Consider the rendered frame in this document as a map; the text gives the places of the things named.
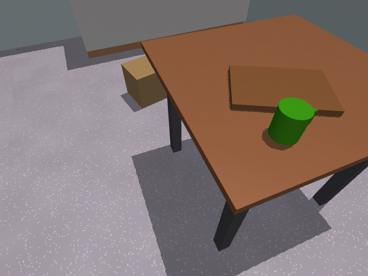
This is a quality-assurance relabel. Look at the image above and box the table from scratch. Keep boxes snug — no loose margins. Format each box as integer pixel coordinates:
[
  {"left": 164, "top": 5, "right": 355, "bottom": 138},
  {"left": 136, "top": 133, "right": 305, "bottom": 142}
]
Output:
[{"left": 141, "top": 14, "right": 368, "bottom": 251}]

